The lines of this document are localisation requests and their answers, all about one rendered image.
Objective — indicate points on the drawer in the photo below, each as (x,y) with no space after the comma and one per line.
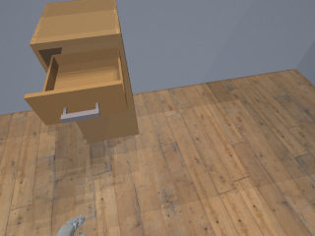
(78,80)

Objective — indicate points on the cabinet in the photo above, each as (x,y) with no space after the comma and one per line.
(83,25)

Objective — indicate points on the robot left hand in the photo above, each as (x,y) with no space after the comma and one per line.
(72,224)

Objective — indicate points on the handle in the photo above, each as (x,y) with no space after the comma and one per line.
(82,115)

